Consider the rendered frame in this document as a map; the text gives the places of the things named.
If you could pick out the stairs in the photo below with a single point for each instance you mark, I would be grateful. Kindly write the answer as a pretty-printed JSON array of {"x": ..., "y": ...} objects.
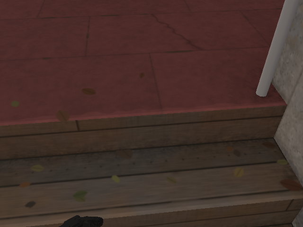
[{"x": 220, "y": 168}]

